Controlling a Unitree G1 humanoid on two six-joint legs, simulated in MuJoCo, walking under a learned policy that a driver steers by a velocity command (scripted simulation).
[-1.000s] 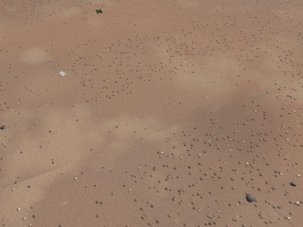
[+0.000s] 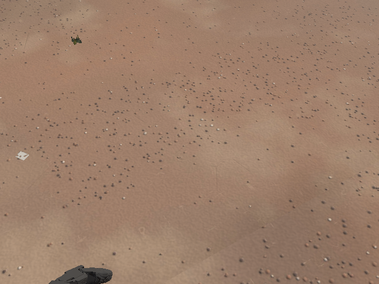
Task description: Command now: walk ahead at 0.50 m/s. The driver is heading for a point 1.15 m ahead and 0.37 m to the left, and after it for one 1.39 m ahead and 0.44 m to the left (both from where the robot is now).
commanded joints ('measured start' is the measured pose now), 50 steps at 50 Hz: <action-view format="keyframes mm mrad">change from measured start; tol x64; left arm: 1 176 203 74 -16 -26 -37 17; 50 550 214 109 97 -99 -60 35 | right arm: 1 25 -144 -33 -42 -18 -13 -11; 50 190 -26 -13 -108 137 50 -108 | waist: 1 137 1 -198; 50 160 -273 -375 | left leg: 1 -223 137 -9 356 901 70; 3 -792 -86 -84 919 -128 -2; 22 -803 95 -40 567 496 54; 29 483 244 -618 267 556 524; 38 -910 13 -255 133 146 241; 45 -468 35 -492 487 -22 212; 50 -1128 -48 -244 1614 -383 22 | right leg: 1 593 -9 13 109 179 -152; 3 1136 -337 676 -164 -105 -331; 26 481 -221 -208 -6 766 -28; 31 -563 16 175 976 -599 119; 50 1161 -460 521 114 256 -144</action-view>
